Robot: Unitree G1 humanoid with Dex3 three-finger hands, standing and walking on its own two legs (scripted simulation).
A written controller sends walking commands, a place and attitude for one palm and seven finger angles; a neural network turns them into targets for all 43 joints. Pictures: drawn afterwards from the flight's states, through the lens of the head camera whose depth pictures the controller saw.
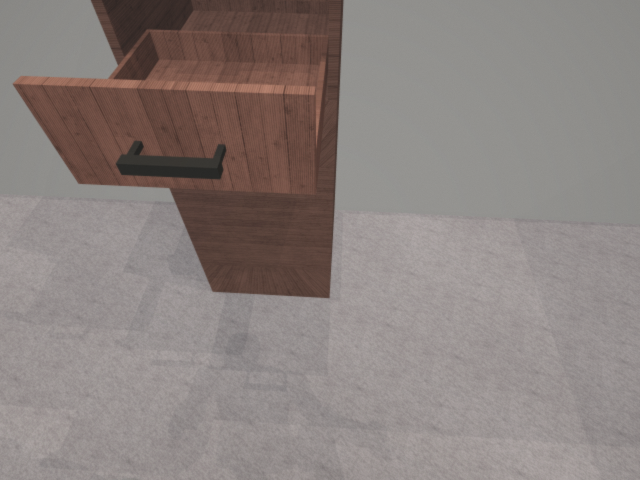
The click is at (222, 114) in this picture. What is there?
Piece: drawer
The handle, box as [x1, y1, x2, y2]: [116, 141, 225, 178]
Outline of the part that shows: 116,162 116,165 121,174 220,178 222,172 221,162 225,152 225,146 224,144 218,144 214,156 212,158 148,156 138,154 143,146 141,141 134,141 128,152 125,155 121,154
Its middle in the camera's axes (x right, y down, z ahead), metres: -0.21 -0.11 +0.54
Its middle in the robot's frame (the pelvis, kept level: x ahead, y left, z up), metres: +0.50 +0.23 +0.12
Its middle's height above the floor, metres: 0.90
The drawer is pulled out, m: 0.28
